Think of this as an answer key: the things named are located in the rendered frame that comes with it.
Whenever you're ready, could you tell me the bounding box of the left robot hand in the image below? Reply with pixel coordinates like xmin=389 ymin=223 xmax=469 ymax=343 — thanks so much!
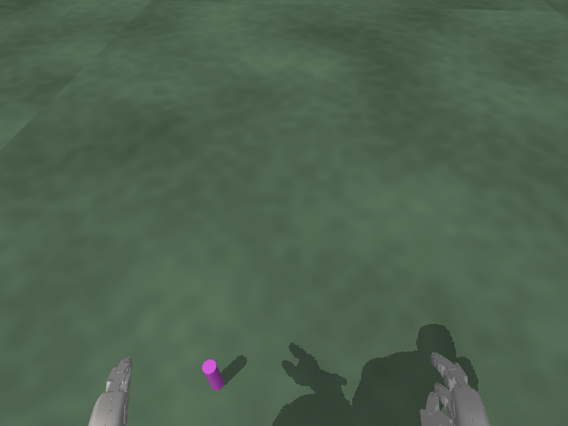
xmin=88 ymin=356 xmax=132 ymax=426

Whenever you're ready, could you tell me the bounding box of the right robot hand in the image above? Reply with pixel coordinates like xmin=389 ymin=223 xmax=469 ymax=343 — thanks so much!
xmin=420 ymin=352 xmax=490 ymax=426

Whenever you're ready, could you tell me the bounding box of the can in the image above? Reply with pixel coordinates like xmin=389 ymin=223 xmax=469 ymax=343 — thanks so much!
xmin=202 ymin=359 xmax=224 ymax=391

